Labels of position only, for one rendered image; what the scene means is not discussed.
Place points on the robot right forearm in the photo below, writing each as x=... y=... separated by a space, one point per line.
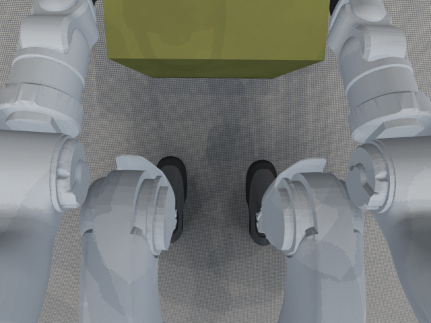
x=377 y=75

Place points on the carton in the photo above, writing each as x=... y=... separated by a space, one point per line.
x=245 y=39

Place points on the robot left foot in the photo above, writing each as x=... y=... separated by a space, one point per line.
x=175 y=171

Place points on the robot left forearm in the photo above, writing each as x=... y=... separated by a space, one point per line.
x=49 y=68

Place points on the left robot shin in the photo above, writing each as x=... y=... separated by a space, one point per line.
x=124 y=162

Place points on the left robot upper arm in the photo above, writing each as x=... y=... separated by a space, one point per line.
x=42 y=175

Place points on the right robot upper arm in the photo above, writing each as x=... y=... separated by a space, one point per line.
x=391 y=178

